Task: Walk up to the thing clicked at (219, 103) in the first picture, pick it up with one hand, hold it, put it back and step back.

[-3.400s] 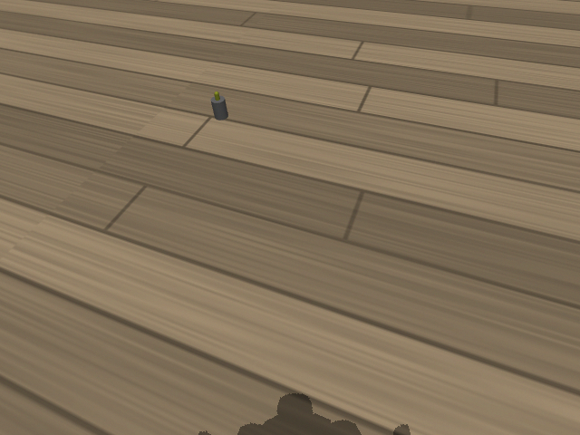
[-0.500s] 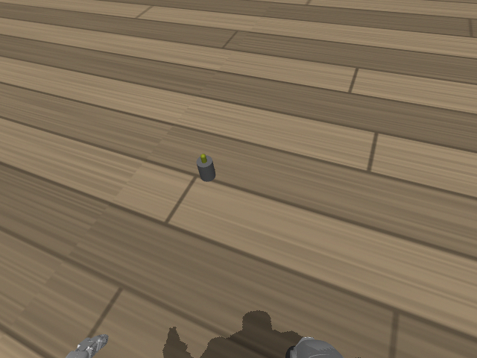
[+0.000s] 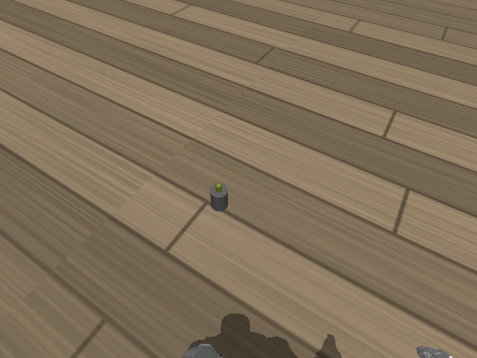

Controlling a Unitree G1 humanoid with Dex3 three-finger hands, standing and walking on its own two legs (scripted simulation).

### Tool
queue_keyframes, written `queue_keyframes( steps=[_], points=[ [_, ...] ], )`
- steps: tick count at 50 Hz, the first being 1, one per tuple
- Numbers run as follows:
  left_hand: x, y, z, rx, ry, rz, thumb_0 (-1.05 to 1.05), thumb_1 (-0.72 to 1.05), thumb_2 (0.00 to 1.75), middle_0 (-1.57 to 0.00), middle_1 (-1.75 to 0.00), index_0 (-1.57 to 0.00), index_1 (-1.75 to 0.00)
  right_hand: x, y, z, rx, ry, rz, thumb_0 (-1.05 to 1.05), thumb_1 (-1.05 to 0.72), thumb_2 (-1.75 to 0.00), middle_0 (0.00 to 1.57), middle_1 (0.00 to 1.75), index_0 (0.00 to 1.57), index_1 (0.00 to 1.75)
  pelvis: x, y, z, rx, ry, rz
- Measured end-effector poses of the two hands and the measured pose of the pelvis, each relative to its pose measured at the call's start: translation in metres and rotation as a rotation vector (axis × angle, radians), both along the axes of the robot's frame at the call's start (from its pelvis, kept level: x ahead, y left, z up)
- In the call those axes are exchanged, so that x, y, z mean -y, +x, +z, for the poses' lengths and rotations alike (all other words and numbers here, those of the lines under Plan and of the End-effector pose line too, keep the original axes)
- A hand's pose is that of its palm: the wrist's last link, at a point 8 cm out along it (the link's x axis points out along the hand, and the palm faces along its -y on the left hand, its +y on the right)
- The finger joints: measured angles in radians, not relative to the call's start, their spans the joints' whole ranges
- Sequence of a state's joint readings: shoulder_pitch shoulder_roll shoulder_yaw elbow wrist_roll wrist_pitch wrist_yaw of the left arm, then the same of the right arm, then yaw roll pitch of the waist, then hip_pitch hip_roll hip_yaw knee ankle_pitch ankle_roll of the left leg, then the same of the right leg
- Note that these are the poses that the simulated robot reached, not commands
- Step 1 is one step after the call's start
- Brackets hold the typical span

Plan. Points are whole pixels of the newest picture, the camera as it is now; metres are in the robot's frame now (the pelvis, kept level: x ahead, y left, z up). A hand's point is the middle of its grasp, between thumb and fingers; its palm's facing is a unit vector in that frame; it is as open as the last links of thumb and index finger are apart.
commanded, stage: walk up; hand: left
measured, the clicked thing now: (219, 194) +0.89 +0.14 -0.67
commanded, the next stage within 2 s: none
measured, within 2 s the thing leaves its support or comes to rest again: neither
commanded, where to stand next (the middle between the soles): +0.57 -0.07 m, yaw +0 degrees
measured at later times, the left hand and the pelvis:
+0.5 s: hand (143, 279) +0.28 +0.23 -0.12, palm faces -0.09 -0.91 -0.40, open 7.3 cm; pelvis +0.18 -0.05 +0.00, yaw -3 degrees
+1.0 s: hand (165, 248) +0.35 +0.20 -0.13, palm faces +0.02 -0.93 -0.36, open 7.3 cm; pelvis +0.33 -0.07 +0.01, yaw +2 degrees
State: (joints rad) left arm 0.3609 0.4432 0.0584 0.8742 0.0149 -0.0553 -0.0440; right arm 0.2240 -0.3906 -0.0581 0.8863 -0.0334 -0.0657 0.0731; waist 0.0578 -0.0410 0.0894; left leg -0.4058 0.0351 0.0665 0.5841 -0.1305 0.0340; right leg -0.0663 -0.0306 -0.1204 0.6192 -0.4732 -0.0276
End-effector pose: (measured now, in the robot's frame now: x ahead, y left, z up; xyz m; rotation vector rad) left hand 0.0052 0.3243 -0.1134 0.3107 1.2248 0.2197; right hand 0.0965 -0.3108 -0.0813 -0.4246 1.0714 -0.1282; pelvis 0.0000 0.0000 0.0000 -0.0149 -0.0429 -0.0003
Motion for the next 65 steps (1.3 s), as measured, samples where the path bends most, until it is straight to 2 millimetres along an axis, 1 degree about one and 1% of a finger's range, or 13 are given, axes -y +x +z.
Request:
queue_keyframes(
  steps=[5, 9, 14, 22, 26, 28, 34, 40, 45, 49, 55, 60, 65],
  points=[
    [0.002, 0.047, -0.002, -0.031, -0.036, -0.042, 0.00, 0.91, 0.90, -0.20, -0.30, -0.20, -0.30, -0.014, 0.036, 0.014, 0.087, 0.003, -0.038, 0.01, -0.91, -0.90, 0.21, 0.30, 0.20, 0.30, -0.011, 0.035, 0.007, 0.015, -0.011, -0.012],
    [0.002, 0.093, 0.007, 0.020, -0.047, -0.067, 0.00, 0.91, 0.90, -0.20, -0.30, -0.20, -0.30, -0.015, 0.044, 0.024, 0.078, 0.004, -0.068, 0.01, -0.90, -0.90, 0.21, 0.30, 0.21, 0.30, -0.011, 0.062, 0.017, 0.023, -0.001, -0.012],
    [0.004, 0.142, 0.018, 0.050, -0.034, -0.086, 0.00, 0.91, 0.90, -0.20, -0.30, -0.20, -0.30, -0.003, 0.048, 0.023, 0.032, 0.004, -0.104, 0.01, -0.90, -0.90, 0.21, 0.30, 0.21, 0.30, -0.003, 0.096, 0.021, 0.031, 0.014, -0.025],
    [0.032, 0.229, 0.034, 0.069, 0.018, -0.127, 0.00, 0.91, 0.90, -0.20, -0.30, -0.20, -0.30, 0.040, 0.069, -0.005, -0.055, 0.032, -0.167, 0.01, -0.90, -0.90, 0.21, 0.30, 0.21, 0.30, 0.029, 0.157, 0.013, 0.016, 0.058, -0.040],
    [0.059, 0.278, 0.038, 0.114, 0.062, -0.141, 0.00, 0.91, 0.90, -0.20, -0.30, -0.20, -0.30, 0.068, 0.096, -0.032, -0.100, 0.049, -0.174, 0.01, -0.90, -0.90, 0.21, 0.30, 0.20, 0.30, 0.054, 0.191, 0.001, 0.010, 0.036, -0.038],
    [0.072, 0.295, 0.043, 0.154, 0.073, -0.142, 0.00, 0.91, 0.90, -0.20, -0.30, -0.20, -0.30, 0.074, 0.114, -0.038, -0.117, 0.063, -0.162, 0.01, -0.90, -0.90, 0.21, 0.30, 0.20, 0.30, 0.064, 0.203, 0.002, 0.014, 0.035, -0.030],
    [0.098, 0.312, 0.061, 0.158, 0.069, -0.102, 0.00, 0.91, 0.90, -0.20, -0.30, -0.20, -0.30, 0.083, 0.177, -0.029, -0.086, 0.102, -0.122, 0.01, -0.91, -0.90, 0.21, 0.30, 0.20, 0.30, 0.080, 0.237, 0.019, 0.018, 0.053, -0.035],
    [0.103, 0.318, 0.056, 0.116, 0.060, -0.071, 0.00, 0.90, 0.90, -0.20, -0.30, -0.21, -0.30, 0.090, 0.223, -0.019, -0.073, 0.090, -0.101, 0.01, -0.91, -0.90, 0.21, 0.30, 0.20, 0.30, 0.086, 0.269, 0.022, 0.020, 0.020, -0.016],
    [0.094, 0.325, 0.043, 0.092, 0.040, -0.030, 0.00, 0.90, 0.90, -0.20, -0.30, -0.21, -0.30, 0.087, 0.260, -0.010, -0.101, 0.057, -0.062, 0.01, -0.91, -0.90, 0.21, 0.30, 0.20, 0.30, 0.083, 0.297, 0.020, 0.016, -0.004, 0.009],
    [0.081, 0.334, 0.025, 0.060, 0.019, 0.001, 0.00, 0.90, 0.90, -0.20, -0.30, -0.21, -0.30, 0.078, 0.300, -0.003, -0.091, 0.025, -0.025, 0.01, -0.91, -0.90, 0.21, 0.30, 0.20, 0.30, 0.074, 0.325, 0.013, 0.008, -0.020, 0.032],
    [0.062, 0.364, -0.001, 0.002, -0.014, 0.015, 0.00, 0.91, 0.90, -0.20, -0.30, -0.20, -0.30, 0.055, 0.361, 0.005, 0.024, -0.018, 0.005, 0.01, -0.91, -0.90, 0.21, 0.30, 0.20, 0.30, 0.052, 0.363, 0.002, 0.019, 0.002, 0.033],
    [0.059, 0.403, 0.005, 0.020, -0.030, -0.013, 0.00, 0.91, 0.90, -0.20, -0.30, -0.20, -0.30, 0.044, 0.379, 0.019, 0.062, -0.008, -0.025, 0.01, -0.90, -0.90, 0.21, 0.30, 0.20, 0.30, 0.048, 0.388, 0.013, 0.035, -0.003, 0.036],
    [0.057, 0.436, 0.015, 0.046, -0.016, -0.025, 0.00, 0.91, 0.90, -0.20, -0.30, -0.20, -0.30, 0.049, 0.388, 0.017, 0.037, 0.004, -0.038, 0.01, -0.90, -0.90, 0.21, 0.30, 0.21, 0.30, 0.052, 0.411, 0.016, 0.041, 0.013, 0.024]
  ],
)
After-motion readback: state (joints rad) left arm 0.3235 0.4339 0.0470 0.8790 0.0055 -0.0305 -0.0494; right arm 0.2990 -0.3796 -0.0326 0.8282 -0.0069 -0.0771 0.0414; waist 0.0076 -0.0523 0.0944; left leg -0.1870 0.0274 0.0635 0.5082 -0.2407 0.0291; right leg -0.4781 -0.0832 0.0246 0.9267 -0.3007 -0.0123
